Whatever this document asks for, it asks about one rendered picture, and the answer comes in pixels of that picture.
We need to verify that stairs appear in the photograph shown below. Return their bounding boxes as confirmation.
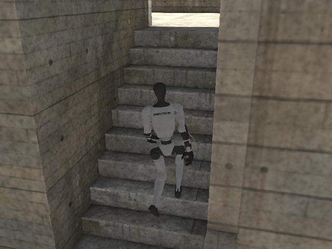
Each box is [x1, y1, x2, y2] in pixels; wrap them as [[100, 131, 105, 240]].
[[73, 31, 219, 249]]

